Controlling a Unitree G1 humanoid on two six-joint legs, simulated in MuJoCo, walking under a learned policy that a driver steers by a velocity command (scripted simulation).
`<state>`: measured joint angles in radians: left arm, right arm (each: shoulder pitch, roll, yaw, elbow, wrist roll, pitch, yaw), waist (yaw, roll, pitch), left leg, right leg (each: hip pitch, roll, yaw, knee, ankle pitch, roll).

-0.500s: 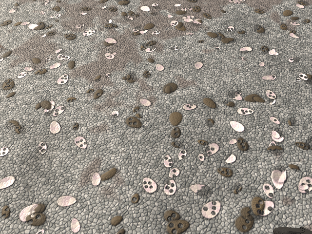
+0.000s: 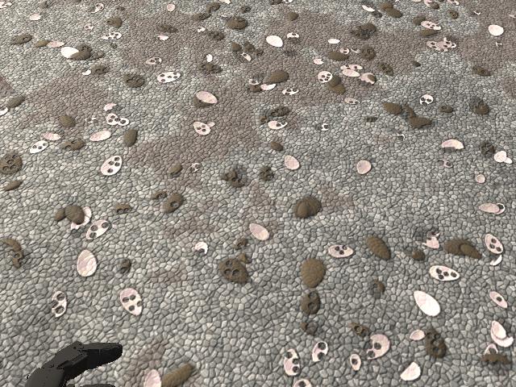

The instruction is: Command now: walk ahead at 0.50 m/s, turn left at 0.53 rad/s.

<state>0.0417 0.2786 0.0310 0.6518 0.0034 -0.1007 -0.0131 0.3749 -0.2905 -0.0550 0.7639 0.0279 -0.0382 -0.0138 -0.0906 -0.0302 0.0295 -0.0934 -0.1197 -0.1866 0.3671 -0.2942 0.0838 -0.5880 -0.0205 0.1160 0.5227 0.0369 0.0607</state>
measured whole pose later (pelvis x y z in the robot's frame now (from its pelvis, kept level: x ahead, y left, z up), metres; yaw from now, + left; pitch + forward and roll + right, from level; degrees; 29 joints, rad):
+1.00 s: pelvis +0.53 +0.07 +0.00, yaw -1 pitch +1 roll +2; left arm 0.13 0.27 0.04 0.75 -0.02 -0.04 -0.04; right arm 0.33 -0.28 -0.05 0.84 0.00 -0.08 0.00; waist -0.07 -0.04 0.02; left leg 0.07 -0.06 0.18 0.19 -0.29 0.04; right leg -0.66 -0.08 0.03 0.66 0.06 -0.01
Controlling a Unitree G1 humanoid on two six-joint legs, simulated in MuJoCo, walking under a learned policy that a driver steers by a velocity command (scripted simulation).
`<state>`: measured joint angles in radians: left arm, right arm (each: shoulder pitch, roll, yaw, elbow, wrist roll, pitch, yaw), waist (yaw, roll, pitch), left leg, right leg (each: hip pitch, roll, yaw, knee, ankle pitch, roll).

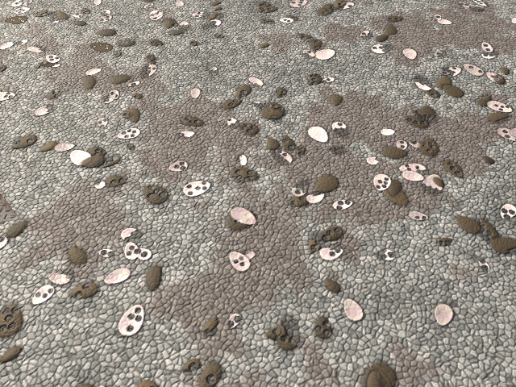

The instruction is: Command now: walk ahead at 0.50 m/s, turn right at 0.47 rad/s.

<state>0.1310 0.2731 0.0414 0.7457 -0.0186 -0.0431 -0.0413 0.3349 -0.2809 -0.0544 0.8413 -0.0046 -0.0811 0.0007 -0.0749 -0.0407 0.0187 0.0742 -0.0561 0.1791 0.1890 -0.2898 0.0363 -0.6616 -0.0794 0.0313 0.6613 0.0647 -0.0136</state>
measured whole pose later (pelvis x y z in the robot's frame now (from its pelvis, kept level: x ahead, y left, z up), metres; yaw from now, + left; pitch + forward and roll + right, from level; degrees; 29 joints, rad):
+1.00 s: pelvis +0.58 -0.03 +0.01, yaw +2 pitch +2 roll -1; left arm 0.05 0.28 0.04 0.67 0.01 -0.09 -0.01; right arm 0.37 -0.28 -0.05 0.75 0.02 -0.04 -0.01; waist -0.08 -0.03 0.03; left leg -0.11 -0.12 -0.17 0.34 -0.25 0.09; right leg -0.62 -0.04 0.12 0.58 0.02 0.06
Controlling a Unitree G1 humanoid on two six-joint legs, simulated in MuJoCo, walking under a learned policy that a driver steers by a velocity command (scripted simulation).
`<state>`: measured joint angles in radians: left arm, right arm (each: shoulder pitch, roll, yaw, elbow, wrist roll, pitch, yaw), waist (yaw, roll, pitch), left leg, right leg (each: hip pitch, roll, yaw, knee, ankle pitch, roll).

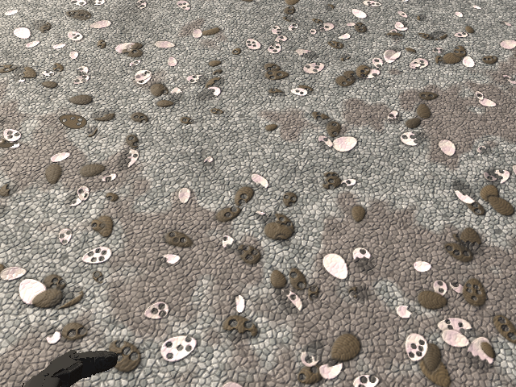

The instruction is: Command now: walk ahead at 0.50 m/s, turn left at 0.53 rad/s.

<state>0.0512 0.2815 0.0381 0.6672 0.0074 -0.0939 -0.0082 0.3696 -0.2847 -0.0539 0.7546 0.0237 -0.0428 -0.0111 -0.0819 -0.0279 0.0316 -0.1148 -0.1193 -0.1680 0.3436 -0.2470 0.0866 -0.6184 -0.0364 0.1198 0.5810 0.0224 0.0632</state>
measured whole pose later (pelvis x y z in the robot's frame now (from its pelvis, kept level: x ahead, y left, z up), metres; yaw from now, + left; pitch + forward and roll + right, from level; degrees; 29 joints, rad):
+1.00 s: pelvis +0.52 +0.02 -0.01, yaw -10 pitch +1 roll +3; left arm 0.09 0.29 0.05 0.67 -0.02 -0.02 -0.05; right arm 0.33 -0.30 -0.08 0.85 0.01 -0.07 0.00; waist -0.09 -0.04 0.03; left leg 0.08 0.01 0.23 0.24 -0.32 -0.03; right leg -0.63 -0.09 0.00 0.67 -0.04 -0.03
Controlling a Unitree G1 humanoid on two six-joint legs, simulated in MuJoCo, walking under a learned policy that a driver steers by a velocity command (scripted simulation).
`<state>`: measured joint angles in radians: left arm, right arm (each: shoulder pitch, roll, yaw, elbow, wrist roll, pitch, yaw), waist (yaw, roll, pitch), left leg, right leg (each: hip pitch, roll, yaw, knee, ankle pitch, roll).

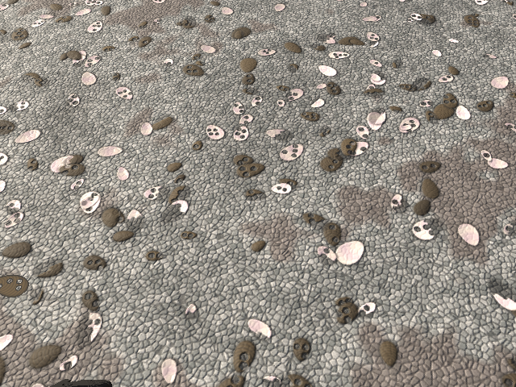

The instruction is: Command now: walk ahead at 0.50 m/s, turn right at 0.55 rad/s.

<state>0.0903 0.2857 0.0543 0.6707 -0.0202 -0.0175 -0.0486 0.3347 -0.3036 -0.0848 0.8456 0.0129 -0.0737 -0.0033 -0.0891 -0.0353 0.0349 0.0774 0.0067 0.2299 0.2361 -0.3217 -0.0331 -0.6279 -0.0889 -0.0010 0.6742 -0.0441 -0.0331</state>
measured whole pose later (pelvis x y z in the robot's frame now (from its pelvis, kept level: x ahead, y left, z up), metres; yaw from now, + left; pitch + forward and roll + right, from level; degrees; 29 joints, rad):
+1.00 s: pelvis +0.58 -0.01 +0.01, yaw +16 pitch +2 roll +0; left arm 0.06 0.29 0.03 0.69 0.00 -0.10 -0.01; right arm 0.33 -0.29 -0.07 0.73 0.02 -0.04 -0.01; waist -0.07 -0.03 0.03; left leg -0.13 -0.11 -0.16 0.38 -0.28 0.07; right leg -0.61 -0.05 0.11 0.57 0.02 0.07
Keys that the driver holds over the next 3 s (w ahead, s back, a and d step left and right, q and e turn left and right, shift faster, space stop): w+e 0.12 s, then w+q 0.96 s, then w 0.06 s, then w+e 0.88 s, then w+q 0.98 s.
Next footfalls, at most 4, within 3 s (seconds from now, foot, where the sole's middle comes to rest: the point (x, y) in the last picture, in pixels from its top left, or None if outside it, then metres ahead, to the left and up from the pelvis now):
0.08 right None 0.21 -0.12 -0.77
0.64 left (227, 363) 0.54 0.07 -0.77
1.10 right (273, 255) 0.84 -0.08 -0.77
1.54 left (171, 231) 0.96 0.23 -0.77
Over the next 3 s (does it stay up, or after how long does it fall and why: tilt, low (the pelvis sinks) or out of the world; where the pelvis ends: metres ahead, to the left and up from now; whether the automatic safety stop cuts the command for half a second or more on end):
stays up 1.65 0.14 0.00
